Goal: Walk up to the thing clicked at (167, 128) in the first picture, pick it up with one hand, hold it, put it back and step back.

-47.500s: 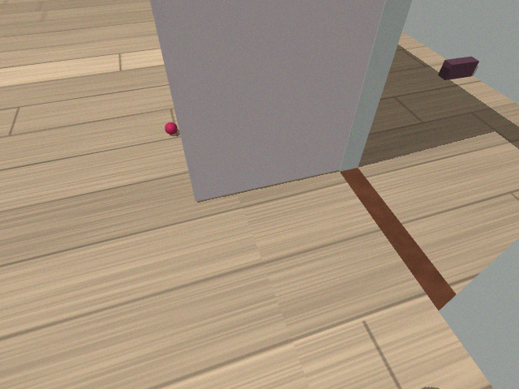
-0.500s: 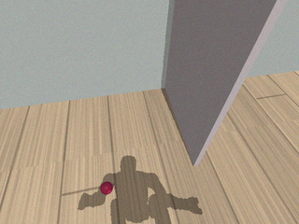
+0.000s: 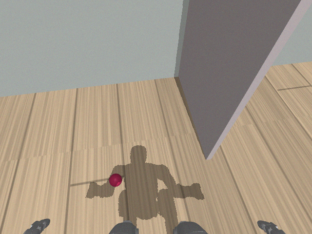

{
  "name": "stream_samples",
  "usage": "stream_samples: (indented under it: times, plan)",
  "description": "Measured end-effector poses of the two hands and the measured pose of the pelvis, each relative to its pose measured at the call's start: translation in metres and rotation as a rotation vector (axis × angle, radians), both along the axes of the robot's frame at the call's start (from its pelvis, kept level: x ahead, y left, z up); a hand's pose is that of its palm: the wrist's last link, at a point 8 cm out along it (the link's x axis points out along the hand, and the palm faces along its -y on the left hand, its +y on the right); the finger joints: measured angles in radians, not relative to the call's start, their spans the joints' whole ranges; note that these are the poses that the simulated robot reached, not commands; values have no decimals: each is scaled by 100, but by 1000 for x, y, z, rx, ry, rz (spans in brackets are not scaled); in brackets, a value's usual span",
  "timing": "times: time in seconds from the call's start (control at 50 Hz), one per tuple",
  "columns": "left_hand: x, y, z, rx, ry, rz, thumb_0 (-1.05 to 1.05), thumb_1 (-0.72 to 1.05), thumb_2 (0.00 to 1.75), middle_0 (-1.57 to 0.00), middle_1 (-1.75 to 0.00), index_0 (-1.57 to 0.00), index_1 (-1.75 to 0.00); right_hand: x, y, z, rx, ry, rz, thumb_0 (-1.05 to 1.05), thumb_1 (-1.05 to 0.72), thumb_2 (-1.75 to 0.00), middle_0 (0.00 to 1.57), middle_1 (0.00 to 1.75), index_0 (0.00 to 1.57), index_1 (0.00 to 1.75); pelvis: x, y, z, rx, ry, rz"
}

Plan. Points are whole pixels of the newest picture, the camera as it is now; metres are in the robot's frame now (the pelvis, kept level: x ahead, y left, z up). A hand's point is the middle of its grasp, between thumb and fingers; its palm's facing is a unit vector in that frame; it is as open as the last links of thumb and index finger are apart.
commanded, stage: walk up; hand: left
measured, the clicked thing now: (115, 180) +0.46 +0.24 -0.71
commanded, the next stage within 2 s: none
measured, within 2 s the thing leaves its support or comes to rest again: neither
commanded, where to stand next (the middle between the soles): +0.07 +0.02 m, yaw -2 degrees
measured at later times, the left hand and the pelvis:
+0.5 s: hand out of the picture +0.09 +0.26 -0.13, palm faces +0.01 -0.94 -0.33, open 7.3 cm; pelvis +0.00 +0.00 +0.03, yaw +1 degrees
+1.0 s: hand out of the picture +0.04 +0.27 -0.14, palm faces +0.01 -0.91 -0.41, open 7.3 cm; pelvis -0.04 -0.01 +0.01, yaw +1 degrees
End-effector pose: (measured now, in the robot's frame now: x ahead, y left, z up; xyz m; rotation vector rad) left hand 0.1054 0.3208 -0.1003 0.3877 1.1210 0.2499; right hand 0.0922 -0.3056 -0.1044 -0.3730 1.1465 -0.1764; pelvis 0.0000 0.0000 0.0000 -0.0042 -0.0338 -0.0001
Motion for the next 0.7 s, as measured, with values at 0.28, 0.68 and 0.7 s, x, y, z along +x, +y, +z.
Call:
stream_samples:
  times: [0.28, 0.68, 0.7]
  plan:
    - [-55, -29, 3, -75, 74, 15, 1, 91, 90, -21, -30, -21, -30, -20, -1, 1, 40, 16, -14, 0, -90, -90, 20, 30, 20, 30, -5, -3, 13, 9, -18, 5]
    - [-5, -11, 15, -95, 14, 22, 1, 91, 90, -20, -30, -21, -30, -3, 16, 22, 27, 18, -23, 0, -90, -90, 20, 30, 20, 30, 10, 8, 30, -6, -6, 12]
    - [-5, -11, 15, -95, 18, 23, 1, 91, 90, -20, -30, -21, -30, -1, 17, 23, 27, 17, -22, 0, -90, -90, 20, 30, 20, 30, 11, 9, 30, -6, -5, 12]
